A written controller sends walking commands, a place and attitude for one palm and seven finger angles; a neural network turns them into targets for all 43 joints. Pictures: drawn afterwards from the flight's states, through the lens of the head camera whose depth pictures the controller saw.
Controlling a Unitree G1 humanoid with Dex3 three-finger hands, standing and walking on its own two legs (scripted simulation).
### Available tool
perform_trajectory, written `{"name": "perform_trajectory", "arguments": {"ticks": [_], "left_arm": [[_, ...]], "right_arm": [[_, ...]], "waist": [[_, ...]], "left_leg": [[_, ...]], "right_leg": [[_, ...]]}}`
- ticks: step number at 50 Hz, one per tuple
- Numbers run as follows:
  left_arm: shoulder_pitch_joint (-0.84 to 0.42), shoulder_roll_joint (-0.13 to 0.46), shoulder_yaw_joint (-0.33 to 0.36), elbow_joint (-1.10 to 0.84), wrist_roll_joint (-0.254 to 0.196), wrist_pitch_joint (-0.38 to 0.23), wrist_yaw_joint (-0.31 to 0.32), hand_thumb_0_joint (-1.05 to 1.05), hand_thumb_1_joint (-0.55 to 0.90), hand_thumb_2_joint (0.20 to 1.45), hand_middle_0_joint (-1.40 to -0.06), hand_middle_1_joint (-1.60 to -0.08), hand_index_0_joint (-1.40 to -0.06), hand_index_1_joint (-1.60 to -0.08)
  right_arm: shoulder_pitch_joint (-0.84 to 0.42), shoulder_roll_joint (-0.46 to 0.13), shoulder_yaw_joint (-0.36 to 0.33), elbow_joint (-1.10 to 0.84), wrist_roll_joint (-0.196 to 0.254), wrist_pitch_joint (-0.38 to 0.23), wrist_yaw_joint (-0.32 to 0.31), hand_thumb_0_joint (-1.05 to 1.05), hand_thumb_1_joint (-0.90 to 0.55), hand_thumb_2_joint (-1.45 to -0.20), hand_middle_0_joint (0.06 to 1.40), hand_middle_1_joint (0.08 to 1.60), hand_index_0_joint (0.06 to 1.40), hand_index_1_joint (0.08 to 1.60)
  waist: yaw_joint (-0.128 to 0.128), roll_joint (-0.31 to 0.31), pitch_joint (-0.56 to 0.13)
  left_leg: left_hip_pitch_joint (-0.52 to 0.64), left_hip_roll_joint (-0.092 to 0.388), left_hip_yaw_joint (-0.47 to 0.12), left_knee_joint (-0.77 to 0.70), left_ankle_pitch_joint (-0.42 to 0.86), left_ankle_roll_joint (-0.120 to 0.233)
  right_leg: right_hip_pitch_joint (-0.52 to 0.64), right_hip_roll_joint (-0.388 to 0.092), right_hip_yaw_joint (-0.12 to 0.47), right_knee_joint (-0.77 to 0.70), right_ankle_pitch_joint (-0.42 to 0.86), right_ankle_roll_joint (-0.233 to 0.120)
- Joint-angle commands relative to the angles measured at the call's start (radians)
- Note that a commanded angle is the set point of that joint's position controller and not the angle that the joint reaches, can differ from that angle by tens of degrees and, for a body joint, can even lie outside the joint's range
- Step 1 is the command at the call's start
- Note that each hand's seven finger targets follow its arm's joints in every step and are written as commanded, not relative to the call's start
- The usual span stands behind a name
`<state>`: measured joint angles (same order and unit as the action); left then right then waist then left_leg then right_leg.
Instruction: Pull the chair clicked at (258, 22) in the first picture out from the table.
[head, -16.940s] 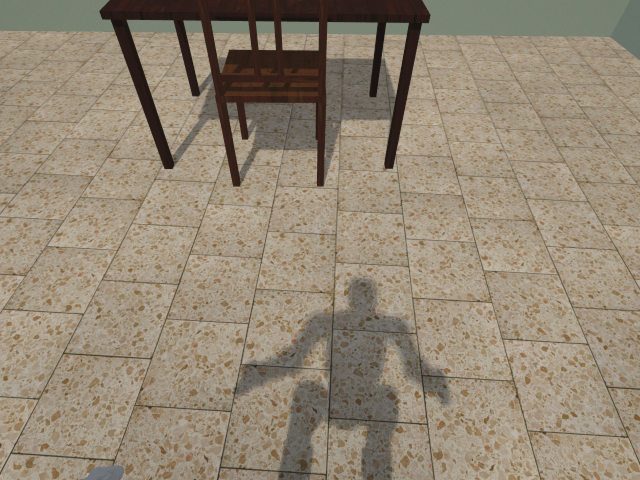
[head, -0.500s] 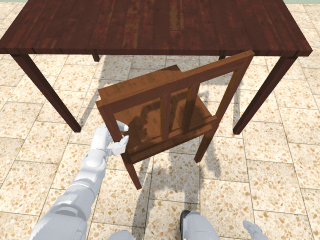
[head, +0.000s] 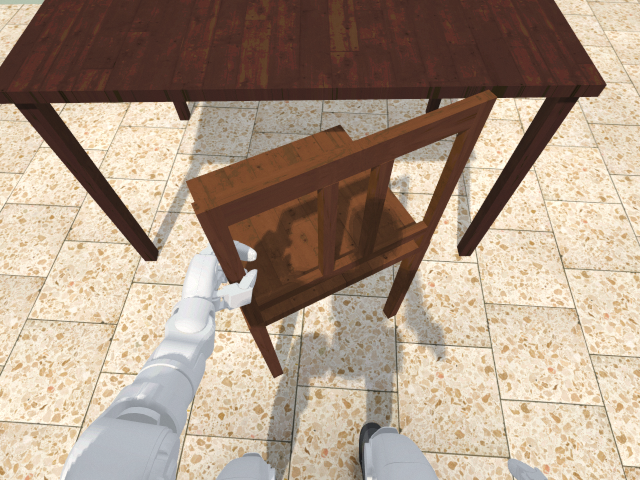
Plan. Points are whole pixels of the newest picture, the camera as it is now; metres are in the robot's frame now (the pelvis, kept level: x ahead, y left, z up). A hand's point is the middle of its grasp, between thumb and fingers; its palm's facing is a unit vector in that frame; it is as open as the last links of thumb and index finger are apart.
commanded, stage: step backward, pulling the chair out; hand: left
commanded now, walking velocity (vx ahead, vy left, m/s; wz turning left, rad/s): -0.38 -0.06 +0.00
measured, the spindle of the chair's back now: (326, 232) +0.47 -0.02 -0.07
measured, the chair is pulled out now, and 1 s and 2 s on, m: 0.20 0.22 0.33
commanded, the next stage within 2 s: none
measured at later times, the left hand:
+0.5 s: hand (241, 297) +0.35 +0.11 -0.06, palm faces -0.08 -0.97 -0.22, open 5.6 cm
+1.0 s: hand (244, 302) +0.35 +0.10 -0.06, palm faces -0.04 -0.97 -0.23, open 5.7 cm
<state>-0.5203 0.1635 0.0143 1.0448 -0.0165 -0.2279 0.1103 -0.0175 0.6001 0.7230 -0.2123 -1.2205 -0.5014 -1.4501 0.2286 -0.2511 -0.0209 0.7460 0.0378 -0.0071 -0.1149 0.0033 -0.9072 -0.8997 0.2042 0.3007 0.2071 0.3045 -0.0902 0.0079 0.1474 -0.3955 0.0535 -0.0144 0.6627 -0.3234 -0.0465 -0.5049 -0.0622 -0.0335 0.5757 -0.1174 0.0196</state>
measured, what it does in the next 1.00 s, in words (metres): stands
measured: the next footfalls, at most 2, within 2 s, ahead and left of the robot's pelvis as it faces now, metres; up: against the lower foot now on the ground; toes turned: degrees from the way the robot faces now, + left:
left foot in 1.44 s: -0.06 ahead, +0.13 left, +0.00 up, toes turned +1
right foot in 1.58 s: +0.01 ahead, -0.14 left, +0.00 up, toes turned -4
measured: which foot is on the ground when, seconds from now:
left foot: down 0.00-1.00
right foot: down 0.00-1.00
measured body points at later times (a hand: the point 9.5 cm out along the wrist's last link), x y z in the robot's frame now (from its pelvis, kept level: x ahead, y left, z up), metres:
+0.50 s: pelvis -0.01 +0.00 +0.00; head +0.07 -0.01 +0.44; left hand +0.35 +0.16 -0.04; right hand +0.08 -0.26 -0.13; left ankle +0.02 +0.16 -0.72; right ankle +0.09 -0.14 -0.72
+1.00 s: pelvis -0.02 -0.02 +0.00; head +0.07 -0.03 +0.44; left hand +0.34 +0.15 -0.04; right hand +0.06 -0.28 -0.13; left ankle +0.00 +0.15 -0.72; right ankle +0.08 -0.14 -0.72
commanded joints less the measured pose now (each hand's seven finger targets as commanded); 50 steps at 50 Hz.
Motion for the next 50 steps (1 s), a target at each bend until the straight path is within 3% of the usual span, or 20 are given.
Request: {"name": "perform_trajectory", "arguments": {"ticks": [1, 3, 4, 6, 9, 12, 15, 19, 23, 26, 29, 31, 33, 35, 38, 40, 43, 45, 47, 50], "left_arm": [[-0.236, 0.133, -0.007, -0.210, 0.004, -0.056, 0.000, 0.000, 0.900, 0.900, -0.500, -1.450, -0.500, -1.450], [-0.260, 0.129, -0.008, -0.252, 0.010, -0.059, 0.000, 0.000, 0.900, 0.900, -0.500, -1.450, -0.500, -1.450], [-0.267, 0.126, -0.009, -0.264, 0.009, -0.059, 0.001, 0.000, 0.900, 0.900, -0.500, -1.450, -0.500, -1.450], [-0.281, 0.123, -0.010, -0.279, 0.013, -0.060, -0.003, 0.000, 0.900, 0.900, -0.500, -1.450, -0.500, -1.450], [-0.279, 0.159, 0.002, -0.259, 0.012, -0.054, 0.000, 0.000, 0.900, 0.900, -0.500, -1.450, -0.500, -1.450], [-0.267, 0.183, 0.014, -0.215, 0.016, -0.054, 0.005, 0.000, 0.900, 0.900, -0.500, -1.450, -0.500, -1.450], [-0.253, 0.168, 0.009, -0.196, 0.013, -0.053, 0.006, 0.000, 0.900, 0.900, -0.500, -1.450, -0.500, -1.450], [-0.271, 0.136, -0.009, -0.228, 0.015, -0.062, 0.005, 0.000, 0.900, 0.900, -0.500, -1.450, -0.500, -1.450], [-0.285, 0.146, 0.003, -0.253, 0.017, -0.064, 0.002, 0.000, 0.900, 0.900, -0.500, -1.450, -0.500, -1.450], [-0.299, 0.151, 0.000, -0.256, 0.014, -0.068, 0.001, 0.000, 0.900, 0.900, -0.500, -1.450, -0.500, -1.450], [-0.258, 0.192, 0.022, -0.190, 0.013, -0.062, 0.007, 0.000, 0.900, 0.900, -0.500, -1.450, -0.500, -1.450], [-0.264, 0.210, 0.038, -0.168, 0.015, -0.056, 0.009, 0.000, 0.900, 0.900, -0.500, -1.450, -0.500, -1.450], [-0.251, 0.208, 0.047, -0.151, 0.014, -0.045, 0.011, 0.000, 0.900, 0.900, -0.500, -1.450, -0.500, -1.450], [-0.261, 0.167, 0.020, -0.166, 0.007, -0.036, 0.006, 0.000, 0.900, 0.900, -0.500, -1.450, -0.500, -1.450], [-0.296, 0.139, -0.007, -0.239, 0.002, -0.047, 0.001, 0.000, 0.900, 0.900, -0.500, -1.450, -0.500, -1.450], [-0.300, 0.124, -0.012, -0.249, 0.009, -0.046, -0.001, 0.000, 0.900, 0.900, -0.500, -1.450, -0.500, -1.450], [-0.296, 0.145, 0.001, -0.254, 0.014, -0.051, -0.005, 0.000, 0.900, 0.900, -0.500, -1.450, -0.500, -1.450], [-0.293, 0.167, 0.013, -0.258, 0.009, -0.053, -0.003, 0.000, 0.900, 0.900, -0.500, -1.450, -0.500, -1.450], [-0.278, 0.194, 0.020, -0.236, 0.006, -0.051, 0.002, 0.000, 0.900, 0.900, -0.500, -1.450, -0.500, -1.450], [-0.246, 0.211, 0.038, -0.169, 0.008, -0.028, 0.005, 0.000, 0.900, 0.900, -0.500, -1.450, -0.500, -1.450]], "right_arm": [[0.033, -0.134, -0.035, -0.126, -0.003, -0.025, -0.016, 0.000, -0.900, -0.900, 0.200, 0.300, 0.200, 0.300], [0.012, -0.131, -0.029, -0.149, -0.010, -0.019, -0.017, 0.000, -0.900, -0.900, 0.200, 0.300, 0.200, 0.300], [0.014, -0.124, -0.029, -0.154, -0.010, -0.015, -0.017, 0.000, -0.900, -0.900, 0.200, 0.300, 0.200, 0.300], [0.034, -0.115, -0.034, -0.148, -0.012, -0.015, -0.013, 0.000, -0.900, -0.900, 0.200, 0.300, 0.200, 0.300], [0.058, -0.119, -0.044, -0.129, -0.006, -0.015, -0.016, 0.000, -0.900, -0.900, 0.200, 0.300, 0.200, 0.300], [0.066, -0.102, -0.038, -0.101, -0.005, -0.019, -0.017, 0.000, -0.900, -0.900, 0.200, 0.300, 0.200, 0.300], [0.048, -0.110, -0.029, -0.104, -0.004, -0.018, -0.021, 0.000, -0.900, -0.900, 0.200, 0.300, 0.200, 0.300], [0.017, -0.120, -0.025, -0.134, -0.008, -0.013, -0.026, 0.000, -0.900, -0.900, 0.200, 0.300, 0.200, 0.300], [0.027, -0.117, -0.032, -0.145, -0.011, -0.012, -0.019, 0.000, -0.900, -0.900, 0.200, 0.300, 0.200, 0.300], [0.038, -0.112, -0.036, -0.137, -0.006, -0.015, -0.015, 0.000, -0.900, -0.900, 0.200, 0.300, 0.200, 0.300], [0.074, -0.099, -0.040, -0.098, 0.000, -0.024, -0.014, 0.000, -0.900, -0.900, 0.200, 0.300, 0.200, 0.300], [0.064, -0.100, -0.036, -0.087, 0.001, -0.027, -0.012, 0.000, -0.900, -0.900, 0.200, 0.300, 0.200, 0.300], [0.054, -0.111, -0.026, -0.080, -0.004, -0.030, -0.015, 0.000, -0.900, -0.900, 0.200, 0.300, 0.200, 0.300], [0.057, -0.126, -0.024, -0.086, -0.002, -0.026, -0.021, 0.000, -0.900, -0.900, 0.200, 0.300, 0.200, 0.300], [0.017, -0.140, -0.027, -0.131, -0.005, -0.014, -0.022, 0.000, -0.900, -0.900, 0.200, 0.300, 0.200, 0.300], [0.012, -0.124, -0.023, -0.141, -0.012, -0.007, -0.016, 0.000, -0.900, -0.900, 0.200, 0.300, 0.200, 0.300], [0.052, -0.128, -0.032, -0.131, -0.015, -0.012, -0.006, 0.000, -0.900, -0.900, 0.200, 0.300, 0.200, 0.300], [0.057, -0.126, -0.042, -0.129, -0.004, -0.008, -0.008, 0.000, -0.900, -0.900, 0.200, 0.300, 0.200, 0.300], [0.063, -0.110, -0.043, -0.110, 0.001, -0.009, -0.011, 0.000, -0.900, -0.900, 0.200, 0.300, 0.200, 0.300], [0.052, -0.110, -0.030, -0.092, 0.001, -0.013, -0.009, 0.000, -0.900, -0.900, 0.200, 0.300, 0.200, 0.300]], "waist": [[0.054, 0.016, -0.419], [0.057, 0.160, -0.383], [0.062, 0.157, -0.389], [0.057, 0.098, -0.422], [0.045, -0.026, -0.433], [0.039, -0.140, -0.468], [0.044, -0.100, -0.454], [0.053, 0.112, -0.416], [0.055, 0.133, -0.415], [0.050, 0.060, -0.418], [0.042, -0.136, -0.447], [0.050, -0.190, -0.464], [0.048, -0.156, -0.453], [0.041, -0.131, -0.464], [0.051, 0.134, -0.410], [0.062, 0.211, -0.384], [0.051, 0.125, -0.414], [0.045, 0.041, -0.457], [0.039, -0.091, -0.487], [0.059, -0.158, -0.472]], "left_leg": [[0.070, 0.119, -0.085, -0.207, 0.092, 0.071], [-0.029, 0.180, -0.111, -0.274, 0.107, 0.100], [-0.047, 0.203, -0.124, -0.257, 0.200, 0.111], [0.029, 0.183, -0.084, -0.157, 0.353, 0.091], [0.053, 0.090, -0.017, -0.060, 0.157, 0.032], [0.133, 0.013, 0.019, 0.016, -0.027, 0.019], [0.147, 0.046, -0.019, -0.083, 0.051, 0.036], [0.053, 0.166, -0.086, -0.237, 0.215, 0.080], [0.028, 0.190, -0.083, -0.185, 0.319, 0.084], [-0.001, 0.140, -0.043, -0.114, 0.185, 0.056], [0.098, 0.016, 0.017, 0.033, -0.050, 0.019], [0.110, -0.011, 0.003, 0.107, -0.135, 0.018], [0.109, -0.001, -0.029, 0.056, -0.102, 0.021], [0.133, 0.052, -0.060, -0.109, 0.106, 0.039], [0.058, 0.183, -0.128, -0.262, 0.231, 0.099], [0.010, 0.224, -0.142, -0.248, 0.371, 0.114], [0.093, 0.198, -0.110, -0.147, 0.490, 0.088], [0.072, 0.140, -0.049, -0.091, 0.324, 0.043], [0.116, 0.041, 0.015, 0.024, 0.069, 0.010], [0.081, -0.010, -0.029, 0.146, -0.180, 0.012]], "right_leg": [[0.249, -0.059, 0.059, -0.089, -0.115, -0.010], [0.291, -0.009, 0.020, 0.068, -0.118, 0.001], [0.323, -0.001, 0.017, 0.120, -0.064, -0.002], [0.346, -0.026, 0.038, 0.059, 0.115, -0.016], [0.284, -0.121, 0.135, -0.060, 0.149, -0.061], [0.241, -0.206, 0.179, -0.208, 0.055, -0.084], [0.235, -0.156, 0.113, -0.179, 0.003, -0.053], [0.280, -0.022, 0.025, 0.025, -0.022, 0.001], [0.316, -0.020, 0.032, 0.077, 0.059, -0.020], [0.321, -0.073, 0.086, 0.022, 0.097, -0.045], [0.221, -0.203, 0.209, -0.196, 0.005, -0.091], [0.244, -0.250, 0.221, -0.252, -0.015, -0.110], [0.275, -0.237, 0.174, -0.215, 0.082, -0.104], [0.305, -0.167, 0.100, -0.132, 0.153, -0.059], [0.303, -0.031, 0.033, 0.026, -0.021, -0.003], [0.329, -0.013, 0.018, 0.117, -0.017, -0.013], [0.347, -0.027, 0.038, 0.037, 0.170, -0.031], [0.382, -0.089, 0.091, -0.007, 0.276, -0.052], [0.321, -0.207, 0.196, -0.152, 0.232, -0.088], [0.314, -0.278, 0.225, -0.245, 0.114, -0.128]]}}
